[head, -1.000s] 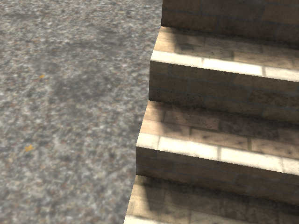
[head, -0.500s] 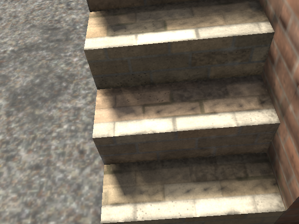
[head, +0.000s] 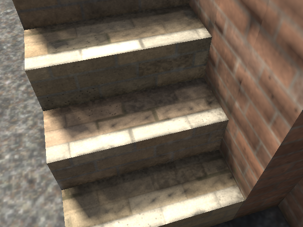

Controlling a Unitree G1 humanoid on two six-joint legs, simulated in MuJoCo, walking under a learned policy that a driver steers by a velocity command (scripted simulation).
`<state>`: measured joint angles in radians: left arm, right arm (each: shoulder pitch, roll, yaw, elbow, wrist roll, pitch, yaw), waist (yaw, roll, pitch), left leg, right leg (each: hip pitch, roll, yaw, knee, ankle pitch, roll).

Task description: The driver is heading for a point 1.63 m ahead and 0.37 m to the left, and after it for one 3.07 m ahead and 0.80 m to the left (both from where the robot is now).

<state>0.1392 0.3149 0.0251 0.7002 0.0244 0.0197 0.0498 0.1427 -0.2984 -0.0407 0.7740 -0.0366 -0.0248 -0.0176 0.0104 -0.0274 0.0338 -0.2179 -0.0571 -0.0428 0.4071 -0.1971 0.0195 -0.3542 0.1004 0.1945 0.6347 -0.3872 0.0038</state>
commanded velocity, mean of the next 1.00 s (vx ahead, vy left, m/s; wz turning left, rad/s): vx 0.38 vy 0.00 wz -0.04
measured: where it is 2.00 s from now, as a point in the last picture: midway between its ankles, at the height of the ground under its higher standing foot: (113, 136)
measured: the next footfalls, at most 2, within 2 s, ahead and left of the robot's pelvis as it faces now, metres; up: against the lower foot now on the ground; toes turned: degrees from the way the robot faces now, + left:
right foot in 0.18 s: +0.03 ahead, -0.11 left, +0.00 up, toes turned +3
left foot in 0.58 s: +0.19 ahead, +0.12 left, +0.00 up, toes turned -1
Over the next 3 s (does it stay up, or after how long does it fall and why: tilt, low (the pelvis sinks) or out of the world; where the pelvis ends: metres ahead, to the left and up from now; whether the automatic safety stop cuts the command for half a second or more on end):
stays up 1.13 0.24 0.77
